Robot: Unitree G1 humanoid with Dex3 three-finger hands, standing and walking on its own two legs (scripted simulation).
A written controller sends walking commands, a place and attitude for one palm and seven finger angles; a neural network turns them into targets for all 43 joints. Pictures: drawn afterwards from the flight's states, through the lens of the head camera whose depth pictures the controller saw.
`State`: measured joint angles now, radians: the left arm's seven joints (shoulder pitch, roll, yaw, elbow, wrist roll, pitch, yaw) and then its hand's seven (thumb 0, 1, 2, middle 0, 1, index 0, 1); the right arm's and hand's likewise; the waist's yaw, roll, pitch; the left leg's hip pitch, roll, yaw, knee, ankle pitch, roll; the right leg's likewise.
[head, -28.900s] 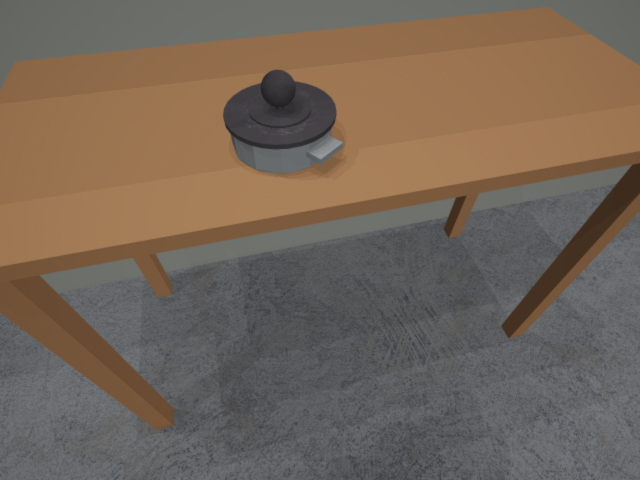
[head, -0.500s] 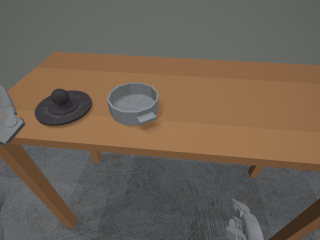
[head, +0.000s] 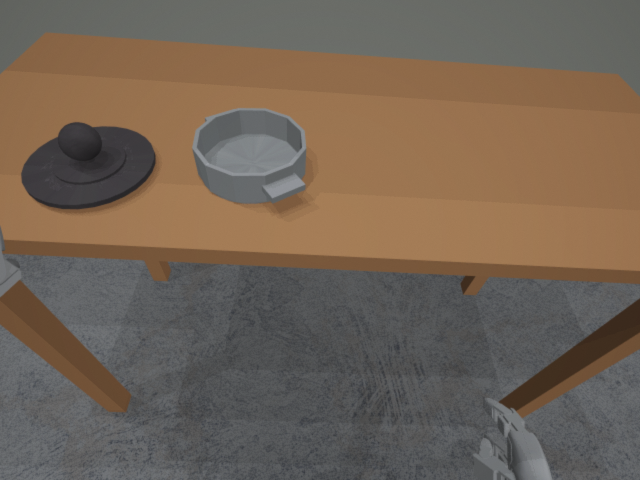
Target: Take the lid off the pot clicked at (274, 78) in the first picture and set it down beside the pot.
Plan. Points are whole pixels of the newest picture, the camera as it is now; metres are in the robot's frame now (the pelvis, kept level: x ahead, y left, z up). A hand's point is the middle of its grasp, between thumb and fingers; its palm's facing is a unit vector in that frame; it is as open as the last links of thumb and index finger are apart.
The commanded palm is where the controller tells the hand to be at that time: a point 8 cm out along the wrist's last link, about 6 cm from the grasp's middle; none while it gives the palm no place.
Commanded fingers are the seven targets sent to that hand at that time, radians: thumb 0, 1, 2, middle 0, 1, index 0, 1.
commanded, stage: step back with the hand held close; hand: left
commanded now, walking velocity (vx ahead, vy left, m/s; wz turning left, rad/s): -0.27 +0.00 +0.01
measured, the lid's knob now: (80, 141) +0.49 +0.37 +0.13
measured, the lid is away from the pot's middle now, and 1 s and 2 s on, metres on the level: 0.23 0.23 0.23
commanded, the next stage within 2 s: stop stepping back and stand still in 0.82 s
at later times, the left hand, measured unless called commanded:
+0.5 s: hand out of the picture +0.14 +0.22 +0.30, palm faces +0.53 -0.79 -0.32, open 7.4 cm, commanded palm +0.06 +0.28 +0.29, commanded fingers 0.00 0.90 0.90 -0.20 -0.30 -0.20 -0.30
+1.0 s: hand out of the picture +0.04 +0.22 +0.27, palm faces +0.42 -0.76 -0.50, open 7.4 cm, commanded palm -0.03 +0.29 +0.29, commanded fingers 0.00 0.90 0.90 -0.20 -0.30 -0.20 -0.30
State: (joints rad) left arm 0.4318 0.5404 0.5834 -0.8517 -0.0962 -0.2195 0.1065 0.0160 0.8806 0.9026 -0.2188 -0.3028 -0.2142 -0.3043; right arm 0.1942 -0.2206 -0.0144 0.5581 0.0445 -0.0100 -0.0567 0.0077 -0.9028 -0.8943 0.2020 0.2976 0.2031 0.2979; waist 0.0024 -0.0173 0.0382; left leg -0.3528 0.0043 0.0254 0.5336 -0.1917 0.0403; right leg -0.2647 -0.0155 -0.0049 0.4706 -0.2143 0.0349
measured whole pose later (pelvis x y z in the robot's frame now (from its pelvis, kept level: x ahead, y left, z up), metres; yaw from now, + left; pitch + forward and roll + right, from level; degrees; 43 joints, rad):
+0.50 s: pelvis -0.06 +0.00 +0.00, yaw +1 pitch +2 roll -5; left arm 0.28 0.49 0.59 -0.77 -0.10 -0.26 0.17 0.01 0.88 0.90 -0.21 -0.30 -0.21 -0.30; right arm 0.24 -0.18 -0.02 0.61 0.02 -0.10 -0.05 0.01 -0.90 -0.89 0.20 0.30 0.20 0.30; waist -0.04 0.04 -0.01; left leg -0.47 0.04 -0.03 0.53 -0.08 0.04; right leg -0.35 0.08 -0.01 0.73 -0.47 -0.01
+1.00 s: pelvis -0.16 +0.01 -0.01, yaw -1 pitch +1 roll -2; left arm 0.37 0.57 0.57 -0.81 -0.09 -0.20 0.09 0.01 0.88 0.90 -0.21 -0.30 -0.21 -0.30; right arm 0.17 -0.18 -0.02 0.61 0.02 -0.10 -0.03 0.01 -0.90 -0.89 0.21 0.30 0.21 0.30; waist -0.01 0.01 0.00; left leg -0.53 0.02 -0.01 0.66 -0.23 0.00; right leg -0.33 0.02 0.01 0.55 -0.31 -0.01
